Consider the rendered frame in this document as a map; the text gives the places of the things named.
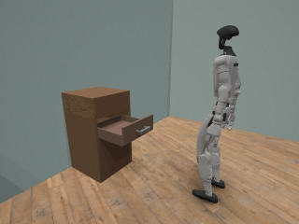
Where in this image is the left robot foot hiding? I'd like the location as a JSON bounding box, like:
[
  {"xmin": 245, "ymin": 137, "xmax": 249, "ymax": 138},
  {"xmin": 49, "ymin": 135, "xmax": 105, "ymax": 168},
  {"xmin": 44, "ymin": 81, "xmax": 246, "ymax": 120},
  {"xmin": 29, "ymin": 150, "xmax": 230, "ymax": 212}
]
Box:
[{"xmin": 192, "ymin": 189, "xmax": 218, "ymax": 203}]

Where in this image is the robot left upper arm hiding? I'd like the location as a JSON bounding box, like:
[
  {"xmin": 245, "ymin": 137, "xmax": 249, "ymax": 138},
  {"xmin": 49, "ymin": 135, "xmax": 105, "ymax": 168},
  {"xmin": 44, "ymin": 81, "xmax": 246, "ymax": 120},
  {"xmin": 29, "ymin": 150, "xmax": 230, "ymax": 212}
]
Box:
[{"xmin": 214, "ymin": 55, "xmax": 232, "ymax": 94}]

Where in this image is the handle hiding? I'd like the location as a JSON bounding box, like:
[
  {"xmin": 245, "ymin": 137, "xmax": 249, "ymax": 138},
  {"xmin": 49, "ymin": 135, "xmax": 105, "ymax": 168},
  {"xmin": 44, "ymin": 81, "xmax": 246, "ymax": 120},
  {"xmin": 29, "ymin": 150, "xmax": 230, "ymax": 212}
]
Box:
[{"xmin": 135, "ymin": 126, "xmax": 151, "ymax": 134}]

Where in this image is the robot right upper arm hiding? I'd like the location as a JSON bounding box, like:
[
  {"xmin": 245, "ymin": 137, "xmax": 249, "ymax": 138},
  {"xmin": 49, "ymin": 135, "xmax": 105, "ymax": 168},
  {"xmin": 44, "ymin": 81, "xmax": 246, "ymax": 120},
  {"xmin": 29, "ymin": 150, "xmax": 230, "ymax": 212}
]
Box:
[{"xmin": 235, "ymin": 68, "xmax": 241, "ymax": 90}]

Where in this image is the robot left hand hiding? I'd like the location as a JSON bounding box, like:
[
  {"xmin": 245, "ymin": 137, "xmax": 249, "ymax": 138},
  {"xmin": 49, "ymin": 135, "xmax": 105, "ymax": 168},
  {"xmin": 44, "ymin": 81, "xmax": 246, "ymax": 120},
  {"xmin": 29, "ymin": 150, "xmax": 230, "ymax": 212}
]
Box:
[{"xmin": 205, "ymin": 123, "xmax": 221, "ymax": 148}]

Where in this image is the left robot forearm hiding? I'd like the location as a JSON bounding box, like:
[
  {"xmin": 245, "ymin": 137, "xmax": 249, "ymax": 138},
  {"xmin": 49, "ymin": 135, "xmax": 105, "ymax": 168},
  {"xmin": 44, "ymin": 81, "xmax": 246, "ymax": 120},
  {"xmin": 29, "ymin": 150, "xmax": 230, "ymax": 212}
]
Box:
[{"xmin": 212, "ymin": 86, "xmax": 229, "ymax": 125}]

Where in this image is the cabinet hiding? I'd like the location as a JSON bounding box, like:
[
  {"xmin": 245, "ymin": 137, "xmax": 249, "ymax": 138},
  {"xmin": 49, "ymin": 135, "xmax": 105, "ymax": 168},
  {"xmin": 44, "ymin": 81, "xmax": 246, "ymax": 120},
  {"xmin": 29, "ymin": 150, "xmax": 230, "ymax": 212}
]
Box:
[{"xmin": 61, "ymin": 86, "xmax": 133, "ymax": 183}]

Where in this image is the drawer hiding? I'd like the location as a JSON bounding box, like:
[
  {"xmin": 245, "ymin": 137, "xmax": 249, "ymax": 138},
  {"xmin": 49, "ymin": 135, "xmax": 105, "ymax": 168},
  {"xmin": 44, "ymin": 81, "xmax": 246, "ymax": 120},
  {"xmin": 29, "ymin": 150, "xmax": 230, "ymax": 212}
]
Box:
[{"xmin": 97, "ymin": 114, "xmax": 153, "ymax": 147}]

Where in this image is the right robot shin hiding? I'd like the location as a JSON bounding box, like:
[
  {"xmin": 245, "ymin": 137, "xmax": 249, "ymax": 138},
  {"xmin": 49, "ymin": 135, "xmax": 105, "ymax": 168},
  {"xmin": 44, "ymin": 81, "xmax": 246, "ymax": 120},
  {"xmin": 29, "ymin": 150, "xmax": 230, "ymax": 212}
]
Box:
[{"xmin": 206, "ymin": 147, "xmax": 221, "ymax": 182}]

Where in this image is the robot right hand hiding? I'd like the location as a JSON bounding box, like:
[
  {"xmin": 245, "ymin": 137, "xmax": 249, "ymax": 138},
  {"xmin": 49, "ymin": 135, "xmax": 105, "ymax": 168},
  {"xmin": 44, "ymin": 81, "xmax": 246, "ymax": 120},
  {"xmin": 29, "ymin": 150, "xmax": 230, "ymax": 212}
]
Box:
[{"xmin": 221, "ymin": 112, "xmax": 235, "ymax": 131}]

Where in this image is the right robot forearm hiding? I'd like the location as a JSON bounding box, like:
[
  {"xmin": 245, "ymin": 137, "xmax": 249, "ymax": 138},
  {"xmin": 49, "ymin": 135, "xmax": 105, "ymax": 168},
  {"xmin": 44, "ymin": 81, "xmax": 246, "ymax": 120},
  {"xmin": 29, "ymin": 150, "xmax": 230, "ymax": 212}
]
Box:
[{"xmin": 229, "ymin": 88, "xmax": 240, "ymax": 113}]

